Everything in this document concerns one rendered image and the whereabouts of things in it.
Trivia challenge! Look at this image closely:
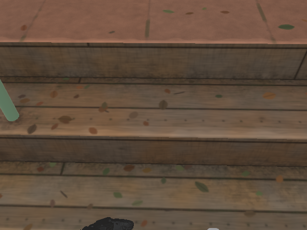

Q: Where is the left robot hand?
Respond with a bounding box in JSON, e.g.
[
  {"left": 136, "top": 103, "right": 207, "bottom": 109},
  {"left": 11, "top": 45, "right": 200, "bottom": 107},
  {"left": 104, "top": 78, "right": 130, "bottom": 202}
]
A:
[{"left": 82, "top": 217, "right": 134, "bottom": 230}]

